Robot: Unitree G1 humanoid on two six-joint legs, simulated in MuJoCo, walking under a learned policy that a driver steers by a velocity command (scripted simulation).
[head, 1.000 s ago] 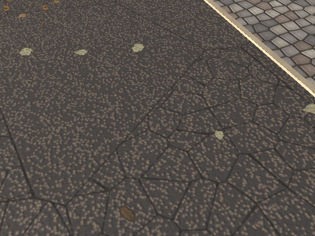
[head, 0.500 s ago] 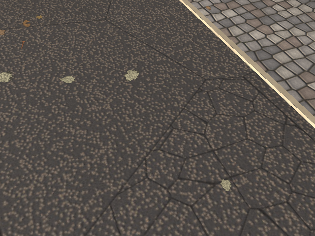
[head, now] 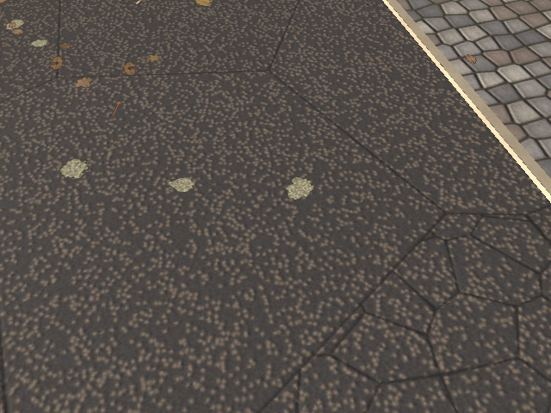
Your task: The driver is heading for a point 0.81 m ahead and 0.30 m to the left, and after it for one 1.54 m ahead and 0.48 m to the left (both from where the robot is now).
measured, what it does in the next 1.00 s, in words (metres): walks ahead, turning left: left foot, then right foot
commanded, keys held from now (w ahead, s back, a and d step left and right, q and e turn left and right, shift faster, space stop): w+q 0.82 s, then w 0.18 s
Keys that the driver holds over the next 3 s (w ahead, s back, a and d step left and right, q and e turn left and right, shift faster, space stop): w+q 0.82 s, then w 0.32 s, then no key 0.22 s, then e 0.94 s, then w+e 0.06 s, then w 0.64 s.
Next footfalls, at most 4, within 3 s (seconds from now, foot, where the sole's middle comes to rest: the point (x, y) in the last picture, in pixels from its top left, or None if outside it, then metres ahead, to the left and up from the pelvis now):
0.36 left None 0.32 0.18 -0.78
0.86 right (251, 338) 0.67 0.10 -0.78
1.32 left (118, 317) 0.74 0.46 -0.78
1.76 right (205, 288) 0.82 0.24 -0.78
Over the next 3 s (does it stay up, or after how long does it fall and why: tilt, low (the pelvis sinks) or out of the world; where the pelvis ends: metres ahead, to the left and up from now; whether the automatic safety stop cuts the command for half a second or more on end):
stays up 0.94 0.29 0.00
